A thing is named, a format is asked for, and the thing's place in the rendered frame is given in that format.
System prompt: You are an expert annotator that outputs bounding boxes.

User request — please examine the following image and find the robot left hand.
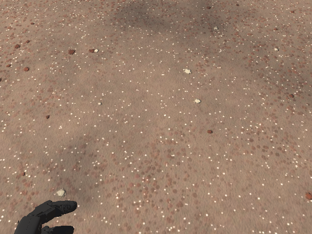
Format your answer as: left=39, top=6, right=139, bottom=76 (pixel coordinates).
left=14, top=200, right=77, bottom=234

